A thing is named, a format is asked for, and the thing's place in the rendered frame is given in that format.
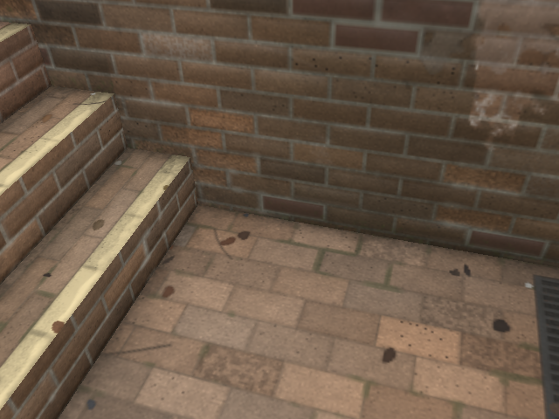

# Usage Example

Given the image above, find stairs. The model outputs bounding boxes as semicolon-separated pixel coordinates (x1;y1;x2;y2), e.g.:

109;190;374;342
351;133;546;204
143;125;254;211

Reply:
0;22;198;419

